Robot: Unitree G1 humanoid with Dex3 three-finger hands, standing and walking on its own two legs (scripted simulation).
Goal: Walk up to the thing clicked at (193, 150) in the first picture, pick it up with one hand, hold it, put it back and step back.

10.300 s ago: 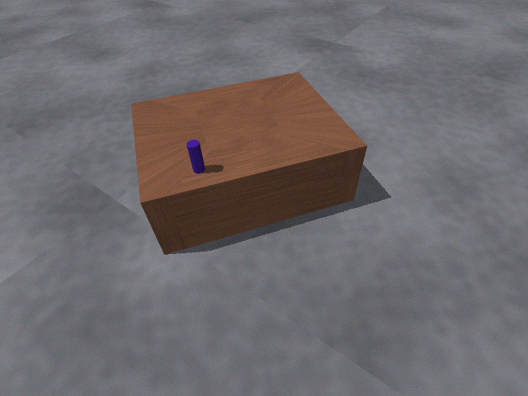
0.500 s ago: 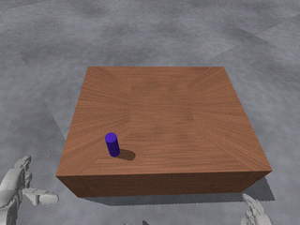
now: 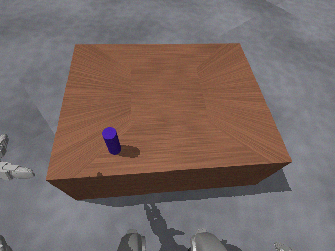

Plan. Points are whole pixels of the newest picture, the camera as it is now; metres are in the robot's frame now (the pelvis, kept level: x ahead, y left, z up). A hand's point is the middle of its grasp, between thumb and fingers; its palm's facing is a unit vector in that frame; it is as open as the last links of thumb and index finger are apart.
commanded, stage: go down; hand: left
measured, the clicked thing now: (112, 141) +0.53 +0.19 -0.27
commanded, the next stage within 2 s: none
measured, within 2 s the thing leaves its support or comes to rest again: neither
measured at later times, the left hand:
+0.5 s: hand (10, 140) +0.40 +0.37 +0.01, palm faces +0.20 -0.98 -0.08, open 17.2 cm
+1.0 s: hand (10, 130) +0.43 +0.38 +0.01, palm faces +0.19 -0.98 -0.06, open 17.1 cm
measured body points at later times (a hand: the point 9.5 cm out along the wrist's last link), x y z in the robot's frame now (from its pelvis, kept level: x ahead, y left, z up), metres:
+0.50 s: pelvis +0.01 +0.01 +0.00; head +0.14 +0.05 +0.43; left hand +0.38 +0.42 +0.02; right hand +0.09 -0.27 -0.10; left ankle +0.03 +0.12 -0.66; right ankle +0.02 -0.15 -0.66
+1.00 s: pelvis +0.00 +0.01 -0.02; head +0.15 +0.06 +0.40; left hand +0.41 +0.43 +0.01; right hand +0.06 -0.26 -0.11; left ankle +0.03 +0.12 -0.66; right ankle +0.02 -0.15 -0.66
